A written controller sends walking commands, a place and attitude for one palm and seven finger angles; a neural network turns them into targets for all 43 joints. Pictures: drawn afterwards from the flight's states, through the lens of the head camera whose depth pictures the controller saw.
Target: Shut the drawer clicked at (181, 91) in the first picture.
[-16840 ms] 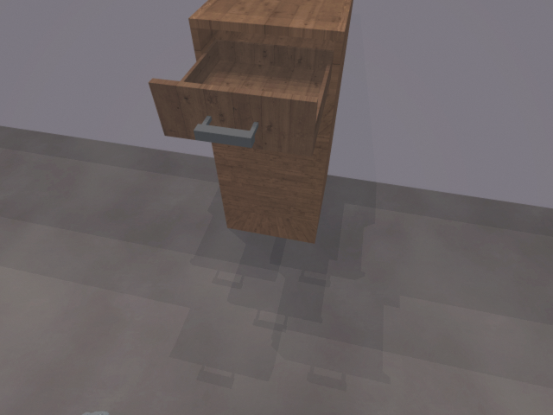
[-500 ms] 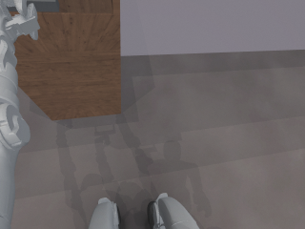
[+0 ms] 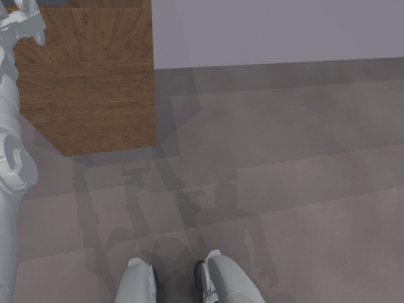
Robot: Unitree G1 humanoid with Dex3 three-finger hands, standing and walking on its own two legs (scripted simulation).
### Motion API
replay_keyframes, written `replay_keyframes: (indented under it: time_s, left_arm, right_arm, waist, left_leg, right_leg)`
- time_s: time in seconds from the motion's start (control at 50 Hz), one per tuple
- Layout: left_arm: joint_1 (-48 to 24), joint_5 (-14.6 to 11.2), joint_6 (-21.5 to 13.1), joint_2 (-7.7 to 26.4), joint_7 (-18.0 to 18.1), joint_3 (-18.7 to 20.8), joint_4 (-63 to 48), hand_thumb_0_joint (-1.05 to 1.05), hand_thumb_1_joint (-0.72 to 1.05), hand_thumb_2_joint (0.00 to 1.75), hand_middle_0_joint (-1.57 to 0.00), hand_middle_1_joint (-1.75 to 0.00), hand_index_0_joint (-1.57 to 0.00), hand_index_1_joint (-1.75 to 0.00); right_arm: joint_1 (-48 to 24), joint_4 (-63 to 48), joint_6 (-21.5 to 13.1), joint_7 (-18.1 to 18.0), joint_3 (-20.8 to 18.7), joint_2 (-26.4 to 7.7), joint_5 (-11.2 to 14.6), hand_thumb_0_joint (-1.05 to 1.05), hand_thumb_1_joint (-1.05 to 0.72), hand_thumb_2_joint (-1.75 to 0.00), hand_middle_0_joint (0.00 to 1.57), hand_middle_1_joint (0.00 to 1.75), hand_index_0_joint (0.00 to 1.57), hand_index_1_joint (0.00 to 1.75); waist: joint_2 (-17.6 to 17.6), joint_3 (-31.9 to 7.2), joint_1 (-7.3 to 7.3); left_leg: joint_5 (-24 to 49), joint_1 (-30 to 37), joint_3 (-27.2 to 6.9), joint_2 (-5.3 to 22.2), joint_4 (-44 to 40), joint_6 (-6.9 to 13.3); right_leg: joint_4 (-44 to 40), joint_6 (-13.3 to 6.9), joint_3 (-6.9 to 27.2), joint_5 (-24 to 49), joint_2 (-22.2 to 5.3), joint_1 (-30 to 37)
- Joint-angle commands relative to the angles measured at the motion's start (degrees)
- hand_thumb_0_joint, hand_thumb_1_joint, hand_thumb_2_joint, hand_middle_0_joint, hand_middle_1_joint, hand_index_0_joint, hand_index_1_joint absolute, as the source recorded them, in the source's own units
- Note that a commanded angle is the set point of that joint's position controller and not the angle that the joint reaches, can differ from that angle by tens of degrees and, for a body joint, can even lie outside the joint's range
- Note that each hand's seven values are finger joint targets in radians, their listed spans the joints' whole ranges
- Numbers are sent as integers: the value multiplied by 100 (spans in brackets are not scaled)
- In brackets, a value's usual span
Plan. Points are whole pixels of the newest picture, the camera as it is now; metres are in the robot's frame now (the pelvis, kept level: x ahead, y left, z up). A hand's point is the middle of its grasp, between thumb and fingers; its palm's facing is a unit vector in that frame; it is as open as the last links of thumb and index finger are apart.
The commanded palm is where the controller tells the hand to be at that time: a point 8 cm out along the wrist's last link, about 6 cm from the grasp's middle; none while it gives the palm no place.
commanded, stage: pull the fist back off the drawer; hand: left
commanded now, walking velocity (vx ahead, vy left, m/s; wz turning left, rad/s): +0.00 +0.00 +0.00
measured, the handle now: out of the picture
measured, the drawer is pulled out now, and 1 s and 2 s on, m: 0.00 0.00 0.00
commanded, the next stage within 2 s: draw the hand back to the body in 0.28 s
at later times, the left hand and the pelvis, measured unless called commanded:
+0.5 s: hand (38, 23) +0.57 +0.18 +0.12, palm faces +0.05 -1.00 -0.03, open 3.2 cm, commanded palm +0.51 +0.22 +0.13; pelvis +0.05 -0.01 +0.03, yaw -2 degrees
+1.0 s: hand out of the picture +0.39 +0.21 +0.17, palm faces +0.16 -0.97 -0.19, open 3.2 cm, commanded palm +0.35 +0.25 +0.19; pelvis +0.06 -0.01 +0.06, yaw +1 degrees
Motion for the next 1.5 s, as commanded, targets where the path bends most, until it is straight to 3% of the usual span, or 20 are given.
replay_keyframes:
  time_s: [0.0,0.1,0.14,0.3,0.36,0.38,0.44,0.48,0.52,0.58,0.66,0.86,0.88,0.92,0.96,1.02,1.16,1.24,1.36,1.48]
  left_arm:
    - [-2826,-156,-406,917,43,109,-1644,0,90,90,-140,-160,-140,-160]
    - [-1994,-314,-490,648,0,163,-1945,0,90,90,-140,-160,-140,-160]
    - [-1553,-339,-529,943,30,501,-2000,0,90,90,-140,-160,-140,-160]
    - [-1200,-411,-776,480,75,283,-2330,0,90,90,-140,-160,-140,-160]
    - [-1114,-453,-837,561,22,383,-2428,0,90,90,-140,-160,-140,-160]
    - [-550,-494,-830,630,-20,550,-2517,0,90,90,-140,-160,-140,-160]
    - [686,-719,-734,397,-206,484,-3341,0,90,90,-140,-160,-140,-160]
    - [1275,-930,-533,20,-293,282,-3807,0,90,90,-140,-160,-140,-160]
    - [1583,-1135,-353,48,-315,383,-4212,0,90,90,-140,-160,-140,-160]
    - [2210,-1295,-297,24,-268,454,-5170,0,90,90,-140,-160,-140,-160]
    - [2617,-1445,-192,-531,-338,4,-5775,0,90,90,-140,-160,-140,-160]
    - [3888,-1819,372,-819,-639,-165,-6853,0,90,90,-140,-160,-140,-160]
    - [4077,-1065,326,-513,64,-437,-7521,0,90,90,-140,-160,-140,-160]
    - [4835,-902,500,-1151,697,-797,-7690,0,90,90,-140,-160,-140,-160]
    - [5102,-819,639,-1018,1026,-678,-7819,0,90,90,-140,-160,-140,-160]
    - [5444,-705,693,-971,1284,-585,-8410,0,90,90,-140,-160,-140,-160]
    - [6438,-628,692,-1199,1462,-682,-9393,0,90,90,-140,-160,-140,-160]
    - [7442,-639,684,-1151,1463,-471,-9688,0,90,90,-140,-160,-140,-160]
    - [8345,-618,552,-1083,1475,-220,-10740,0,90,90,-140,-160,-140,-160]
    - [9605,-625,440,-1102,1499,15,-11421,0,90,90,-140,-160,-140,-160]
  right_arm:
    - [1311,-105,8,-74,-476,-1188,34,0,-90,-90,20,30,20,30]
    - [1202,-184,100,-18,-535,-1126,84,0,-90,-90,20,30,20,30]
    - [1168,-239,149,-27,-553,-1132,103,0,-90,-90,20,30,20,30]
    - [987,-261,275,-11,-625,-1006,192,0,-90,-90,20,30,20,30]
    - [989,-236,322,-17,-655,-1007,194,0,-90,-90,20,30,20,30]
    - [970,-329,340,-6,-682,-998,213,0,-90,-90,20,30,20,30]
    - [724,-622,379,26,-710,-921,323,0,-90,-90,20,30,20,30]
    - [503,-755,396,37,-721,-849,427,0,-90,-90,20,30,20,30]
    - [302,-828,386,-12,-748,-866,504,0,-90,-90,20,30,20,30]
    - [41,-932,278,-71,-743,-792,554,0,-90,-90,20,30,20,30]
    - [-312,-897,116,-155,-731,-735,622,0,-90,-90,20,30,20,30]
    - [-1297,-1190,-234,-333,-594,-688,732,0,-90,-90,20,30,20,30]
    - [-1741,-1211,-210,-376,-608,-610,705,0,-90,-90,20,30,20,30]
    - [-1881,-1191,-207,-437,-577,-556,678,0,-90,-90,20,30,20,30]
    - [-2025,-1129,-143,-500,-546,-570,673,0,-90,-90,20,30,20,30]
    - [-2248,-1117,-148,-558,-488,-495,631,0,-90,-90,20,30,20,30]
    - [-2519,-1076,-279,-580,-410,-390,524,0,-90,-90,20,30,20,30]
    - [-2580,-1071,-316,-549,-440,-401,461,0,-90,-90,20,30,20,30]
    - [-2653,-1115,-409,-524,-461,-333,398,0,-90,-90,20,30,20,30]
    - [-2619,-1131,-546,-516,-522,-295,367,0,-90,-90,20,30,20,30]
  waist:
    - [1213,-3021,-157]
    - [1069,-3053,102]
    - [965,-3113,278]
    - [743,-2815,284]
    - [743,-2995,339]
    - [762,-3245,575]
    - [766,-3613,881]
    - [536,-3347,940]
    - [198,-3032,974]
    - [312,-2958,1151]
    - [293,-2445,1046]
    - [66,-1795,1322]
    - [188,-1643,1627]
    - [108,-1296,1541]
    - [-408,-994,1553]
    - [-78,-989,1647]
    - [242,-560,1744]
    - [-244,-333,1847]
    - [127,-180,1908]
    - [19,-4,1957]
  left_leg:
    - [1241,3486,-593,-17,-735,-35]
    - [1659,3732,-495,-20,-846,-56]
    - [1858,3667,-415,-41,-871,-47]
    - [2391,3805,-250,-85,-905,-41]
    - [2807,3943,-242,-93,-869,-40]
    - [3083,4068,-217,-104,-896,-58]
    - [3844,4361,-116,-121,-1002,-39]
    - [3897,4317,-25,-121,-1147,-7]
    - [3455,4099,82,-152,-1330,33]
    - [3636,4309,152,-189,-1490,44]
    - [3495,4678,134,-177,-1699,45]
    - [2804,4918,38,-273,-2155,12]
    - [2725,5234,131,-324,-2387,-9]
    - [2271,5336,99,-261,-2713,-42]
    - [2013,5266,118,-243,-2950,-7]
    - [2078,5585,148,-262,-3224,-16]
    - [2208,6076,112,-246,-3699,-52]
    - [2233,6083,122,-254,-3826,-34]
    - [2211,6186,127,-263,-3891,-59]
    - [2183,6132,148,-241,-3830,-48]
  right_leg:
    - [-803,-83,270,619,231,330]
    - [-890,-94,269,941,270,721]
    - [-887,-100,296,1185,272,1048]
    - [-920,-58,362,1932,266,1392]
    - [-864,-55,390,2321,261,1581]
    - [-841,-72,386,2514,262,1833]
    - [-904,-73,431,3310,242,2559]
    - [-1054,-34,423,3609,224,2845]
    - [-1208,-11,453,3672,206,3183]
    - [-1319,-8,498,4080,137,3643]
    - [-1532,5,453,3766,123,3498]
    - [-1830,-49,384,3289,25,3853]
    - [-2222,-98,589,2926,-120,3827]
    - [-2434,-91,519,2489,-130,3915]
    - [-2630,-60,537,2439,-128,4147]
    - [-2831,-78,544,2429,-156,4518]
    - [-3302,-101,521,2257,-132,4840]
    - [-3505,-87,513,2277,-112,5023]
    - [-3653,-88,535,2177,-150,5109]
    - [-3729,-66,554,2126,-166,5058]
